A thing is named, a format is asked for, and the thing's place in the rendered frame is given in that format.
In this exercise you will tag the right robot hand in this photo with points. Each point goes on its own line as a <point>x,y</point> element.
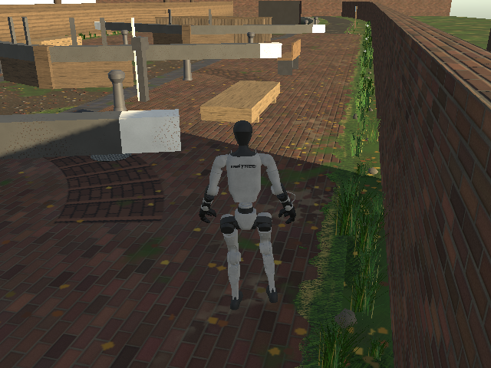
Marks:
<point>286,213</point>

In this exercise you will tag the robot right forearm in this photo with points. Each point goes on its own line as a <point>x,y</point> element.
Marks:
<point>285,200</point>

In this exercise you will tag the humanoid robot torso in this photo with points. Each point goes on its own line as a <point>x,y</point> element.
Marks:
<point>244,180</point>

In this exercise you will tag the left robot upper arm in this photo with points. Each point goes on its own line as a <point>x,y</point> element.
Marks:
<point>219,162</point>

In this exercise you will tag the left robot hand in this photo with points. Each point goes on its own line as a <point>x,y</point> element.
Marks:
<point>202,214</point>

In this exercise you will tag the right robot upper arm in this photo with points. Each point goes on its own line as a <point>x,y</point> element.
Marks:
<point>272,171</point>

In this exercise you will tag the robot left forearm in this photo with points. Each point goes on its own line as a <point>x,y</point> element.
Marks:
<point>207,200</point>

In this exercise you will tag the robot right shin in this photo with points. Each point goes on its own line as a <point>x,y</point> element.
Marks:
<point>269,266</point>

